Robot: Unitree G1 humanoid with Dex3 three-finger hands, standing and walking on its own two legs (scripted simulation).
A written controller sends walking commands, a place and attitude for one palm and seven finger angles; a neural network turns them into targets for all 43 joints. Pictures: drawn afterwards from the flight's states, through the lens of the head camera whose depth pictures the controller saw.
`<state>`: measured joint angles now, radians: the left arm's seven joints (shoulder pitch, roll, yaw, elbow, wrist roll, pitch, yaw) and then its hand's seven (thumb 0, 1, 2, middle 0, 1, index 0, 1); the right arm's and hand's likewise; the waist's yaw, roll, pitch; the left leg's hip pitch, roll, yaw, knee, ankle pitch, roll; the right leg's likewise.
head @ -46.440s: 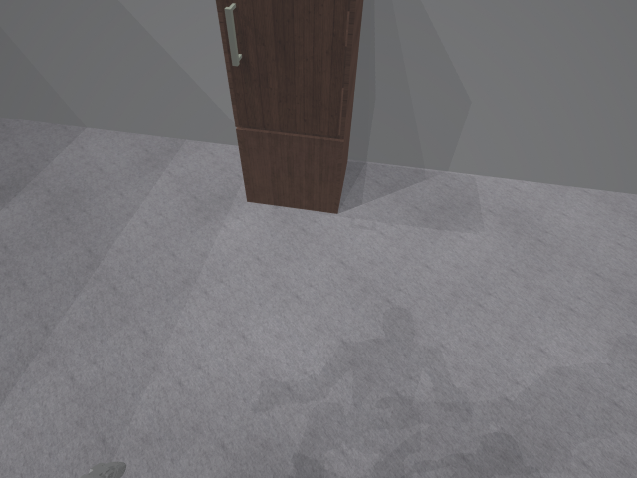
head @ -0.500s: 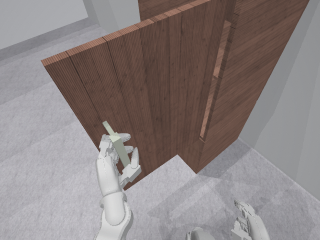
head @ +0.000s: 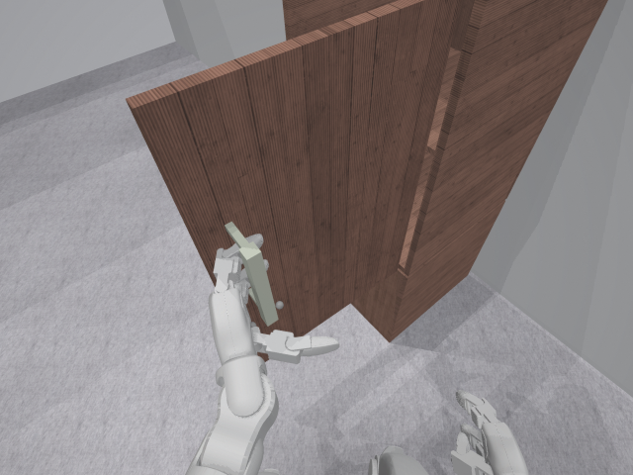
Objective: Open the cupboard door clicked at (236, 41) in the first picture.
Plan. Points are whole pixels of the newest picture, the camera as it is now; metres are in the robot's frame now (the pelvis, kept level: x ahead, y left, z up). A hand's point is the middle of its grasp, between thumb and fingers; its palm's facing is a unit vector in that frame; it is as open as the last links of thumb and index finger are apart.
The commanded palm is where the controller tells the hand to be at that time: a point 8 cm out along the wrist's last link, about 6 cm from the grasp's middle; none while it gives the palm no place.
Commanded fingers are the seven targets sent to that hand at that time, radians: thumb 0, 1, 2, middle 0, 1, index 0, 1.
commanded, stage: open thumb and fingers to let go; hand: left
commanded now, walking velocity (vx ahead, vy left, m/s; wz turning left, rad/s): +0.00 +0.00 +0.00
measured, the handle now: (253, 277) +0.35 +0.10 +0.05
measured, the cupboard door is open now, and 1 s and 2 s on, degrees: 87 88 88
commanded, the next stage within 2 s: slide the hand sideways off the handle in 0.10 s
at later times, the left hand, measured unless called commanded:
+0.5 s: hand (267, 333) +0.27 +0.08 +0.06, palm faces -0.18 -0.98 +0.02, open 16.3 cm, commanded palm +0.25 +0.13 +0.05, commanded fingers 0.00 -0.50 0.30 -0.15 -0.30 -0.15 -0.30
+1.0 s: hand (227, 361) +0.24 +0.12 +0.05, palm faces -0.12 -0.99 -0.03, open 16.2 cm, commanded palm +0.21 +0.18 +0.05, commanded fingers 0.00 -0.50 0.30 -0.15 -0.30 -0.15 -0.30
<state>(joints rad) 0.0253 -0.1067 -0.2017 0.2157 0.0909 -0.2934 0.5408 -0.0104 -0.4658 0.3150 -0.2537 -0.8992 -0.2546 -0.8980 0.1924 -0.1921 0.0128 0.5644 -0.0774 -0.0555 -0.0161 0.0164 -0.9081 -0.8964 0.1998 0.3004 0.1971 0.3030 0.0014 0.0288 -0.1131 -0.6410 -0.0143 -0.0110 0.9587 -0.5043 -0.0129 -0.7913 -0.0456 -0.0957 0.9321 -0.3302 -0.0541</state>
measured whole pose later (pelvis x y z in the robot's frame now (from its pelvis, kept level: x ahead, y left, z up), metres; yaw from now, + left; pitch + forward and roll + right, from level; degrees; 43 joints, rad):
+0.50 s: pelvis +0.00 +0.02 +0.00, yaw +0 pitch +10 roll +1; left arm 0.13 0.06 -0.20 0.08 -0.09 -0.28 -0.01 -0.02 -0.50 0.30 -0.18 -0.33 -0.15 -0.34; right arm 0.25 -0.24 0.03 0.48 -0.01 -0.11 -0.02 0.02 -0.91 -0.90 0.20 0.30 0.20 0.30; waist 0.00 0.04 -0.09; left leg -0.63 -0.03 0.01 0.97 -0.52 0.02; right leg -0.78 -0.06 -0.08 0.93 -0.34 -0.02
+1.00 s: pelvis +0.02 +0.03 -0.01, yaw -1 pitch +13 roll +0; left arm 0.45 0.12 -0.15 -0.22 -0.06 -0.28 -0.05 -0.02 -0.50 0.30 -0.16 -0.31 -0.18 -0.31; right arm 0.27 -0.22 0.04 0.40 -0.01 -0.11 -0.02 0.02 -0.91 -0.90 0.20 0.30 0.20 0.30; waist 0.00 0.03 -0.12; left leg -0.69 -0.02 0.00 1.06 -0.59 0.02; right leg -0.84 -0.05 -0.08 1.01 -0.40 -0.02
